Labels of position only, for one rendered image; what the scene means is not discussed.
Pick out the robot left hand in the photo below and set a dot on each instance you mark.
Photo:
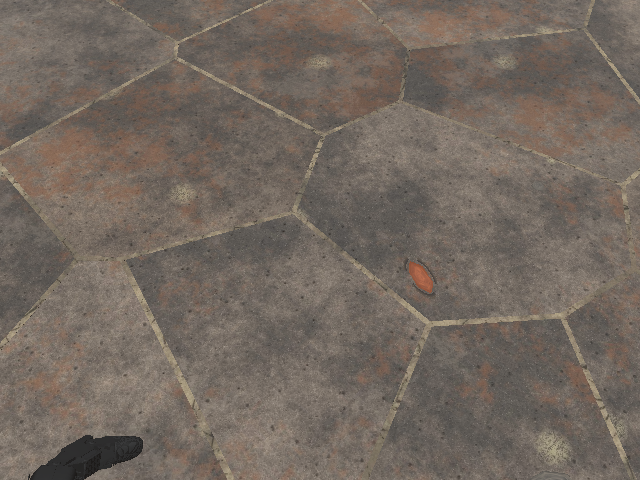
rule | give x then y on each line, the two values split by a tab
85	456

